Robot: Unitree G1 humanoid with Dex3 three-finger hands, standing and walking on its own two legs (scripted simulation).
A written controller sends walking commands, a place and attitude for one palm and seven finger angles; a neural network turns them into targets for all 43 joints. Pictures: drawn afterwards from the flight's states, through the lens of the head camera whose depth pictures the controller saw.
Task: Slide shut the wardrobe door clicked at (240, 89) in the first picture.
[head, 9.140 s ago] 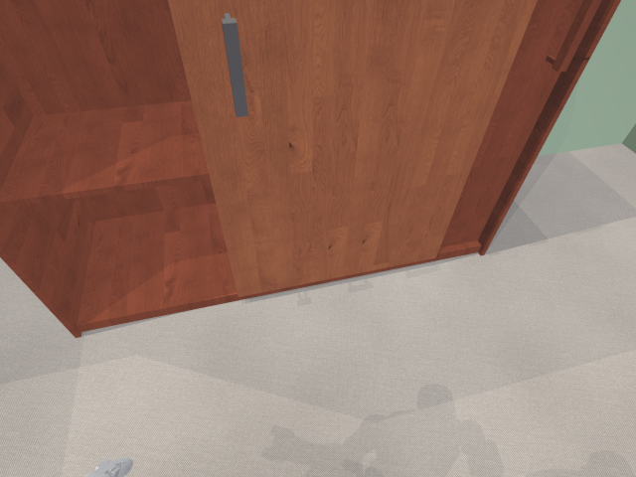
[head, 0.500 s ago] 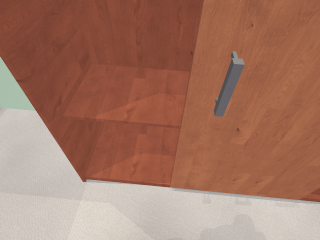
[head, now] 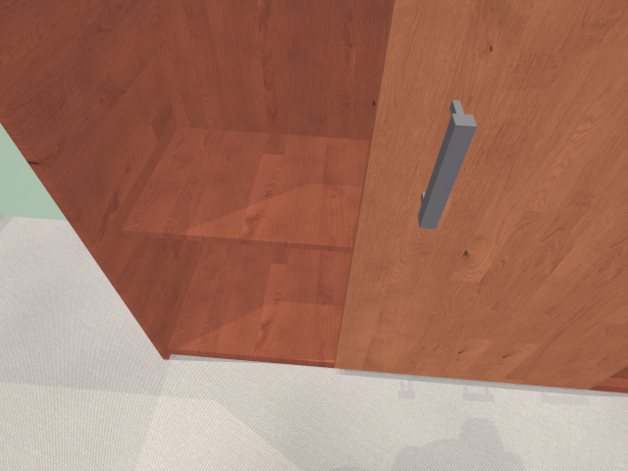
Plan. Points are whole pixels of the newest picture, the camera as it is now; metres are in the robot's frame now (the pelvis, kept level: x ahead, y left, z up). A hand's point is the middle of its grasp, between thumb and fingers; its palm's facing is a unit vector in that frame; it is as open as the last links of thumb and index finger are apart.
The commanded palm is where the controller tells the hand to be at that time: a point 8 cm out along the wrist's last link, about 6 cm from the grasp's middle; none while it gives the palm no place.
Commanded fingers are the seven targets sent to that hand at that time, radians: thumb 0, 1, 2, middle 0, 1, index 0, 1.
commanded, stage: look again from close up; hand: right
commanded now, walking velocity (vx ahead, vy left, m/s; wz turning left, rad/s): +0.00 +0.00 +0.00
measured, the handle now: (440, 167) +0.50 -0.15 +0.13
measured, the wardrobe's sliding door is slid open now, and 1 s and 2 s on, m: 0.55 0.55 0.55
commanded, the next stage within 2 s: raise the hand with hooked fingers in 0.02 s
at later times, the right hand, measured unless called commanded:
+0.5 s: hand (470, 460) +0.15 -0.16 +0.00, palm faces -0.03 +1.00 +0.02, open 8.3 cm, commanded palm +0.12 -0.24 -0.02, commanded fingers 0.00 -0.43 -0.70 0.23 0.60 0.23 0.60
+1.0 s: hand (555, 438) +0.17 -0.23 +0.05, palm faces +0.07 +0.99 -0.08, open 11.3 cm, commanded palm +0.13 -0.28 +0.06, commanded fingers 0.00 0.15 -0.45 0.28 0.98 0.28 0.98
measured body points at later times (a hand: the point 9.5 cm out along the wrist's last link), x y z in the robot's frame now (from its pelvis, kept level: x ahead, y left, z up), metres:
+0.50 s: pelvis -0.05 +0.00 -0.05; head -0.03 -0.01 +0.40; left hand +0.18 +0.25 -0.07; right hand +0.15 -0.21 +0.00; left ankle -0.02 +0.12 -0.74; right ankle -0.04 -0.13 -0.74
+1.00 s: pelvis -0.06 -0.01 -0.04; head -0.04 -0.01 +0.41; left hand +0.08 +0.22 -0.12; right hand +0.16 -0.29 +0.06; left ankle -0.02 +0.12 -0.74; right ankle -0.04 -0.13 -0.74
